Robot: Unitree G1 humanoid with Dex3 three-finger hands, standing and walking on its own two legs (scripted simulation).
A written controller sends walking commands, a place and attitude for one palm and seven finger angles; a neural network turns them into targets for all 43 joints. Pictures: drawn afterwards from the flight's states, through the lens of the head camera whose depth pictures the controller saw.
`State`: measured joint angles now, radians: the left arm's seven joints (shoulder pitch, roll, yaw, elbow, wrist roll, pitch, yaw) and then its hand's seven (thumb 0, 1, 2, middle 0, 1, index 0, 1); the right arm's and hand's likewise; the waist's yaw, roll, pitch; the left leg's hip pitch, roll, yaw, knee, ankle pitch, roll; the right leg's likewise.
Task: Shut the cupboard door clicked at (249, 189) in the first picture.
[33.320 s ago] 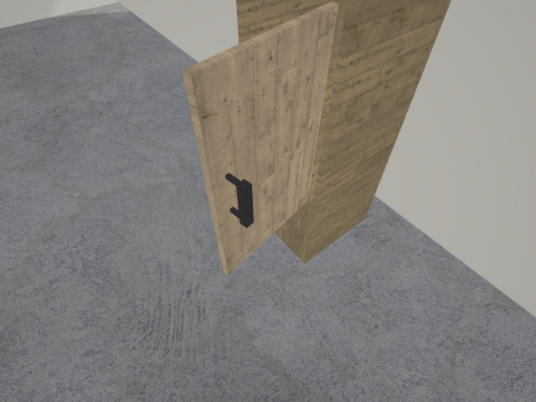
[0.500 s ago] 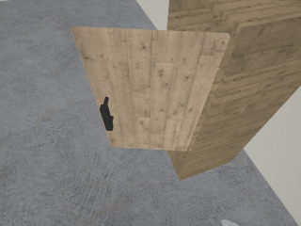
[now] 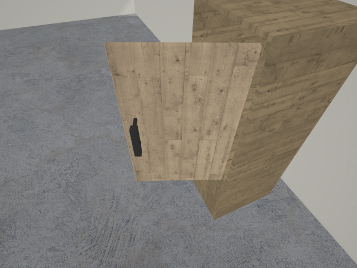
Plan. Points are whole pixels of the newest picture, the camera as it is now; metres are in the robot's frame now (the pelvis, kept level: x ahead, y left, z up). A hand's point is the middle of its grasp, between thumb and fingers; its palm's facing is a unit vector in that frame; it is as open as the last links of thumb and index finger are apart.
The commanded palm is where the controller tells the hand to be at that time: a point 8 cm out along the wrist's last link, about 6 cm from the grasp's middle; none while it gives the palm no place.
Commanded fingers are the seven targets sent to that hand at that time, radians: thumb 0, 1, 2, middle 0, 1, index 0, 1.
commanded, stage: come to a stop and stand still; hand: left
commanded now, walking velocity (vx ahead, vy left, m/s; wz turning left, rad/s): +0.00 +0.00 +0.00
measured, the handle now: (136, 137) +0.50 +0.16 -0.03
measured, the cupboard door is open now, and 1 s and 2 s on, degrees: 67 67 67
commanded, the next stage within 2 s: look again from close up in 0.70 s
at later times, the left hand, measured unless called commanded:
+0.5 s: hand out of the picture -0.09 +0.19 -0.17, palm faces +0.09 -0.98 -0.17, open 7.4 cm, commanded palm none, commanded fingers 0.00 0.90 0.90 -0.20 -0.30 -0.20 -0.30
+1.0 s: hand out of the picture -0.04 +0.18 -0.17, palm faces +0.07 -0.99 -0.16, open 7.4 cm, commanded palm none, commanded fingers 0.00 0.90 0.90 -0.20 -0.30 -0.20 -0.30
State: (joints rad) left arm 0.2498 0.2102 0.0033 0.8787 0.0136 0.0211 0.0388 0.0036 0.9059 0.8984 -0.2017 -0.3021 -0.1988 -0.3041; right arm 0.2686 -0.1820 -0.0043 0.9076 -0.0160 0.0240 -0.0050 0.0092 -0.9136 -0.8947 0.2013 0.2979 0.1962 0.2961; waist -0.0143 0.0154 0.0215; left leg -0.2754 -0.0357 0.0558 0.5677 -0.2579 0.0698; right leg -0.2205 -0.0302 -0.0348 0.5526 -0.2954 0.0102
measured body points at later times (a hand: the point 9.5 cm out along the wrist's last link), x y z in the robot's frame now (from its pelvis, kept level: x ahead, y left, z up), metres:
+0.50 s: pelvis -0.03 +0.03 +0.01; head -0.03 +0.05 +0.46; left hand -0.10 +0.25 -0.16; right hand +0.02 -0.21 -0.14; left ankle +0.03 +0.07 -0.73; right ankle +0.00 -0.13 -0.73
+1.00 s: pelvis -0.01 +0.01 +0.01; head -0.01 +0.03 +0.46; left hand -0.04 +0.23 -0.16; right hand +0.03 -0.22 -0.14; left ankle +0.03 +0.07 -0.73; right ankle +0.01 -0.13 -0.73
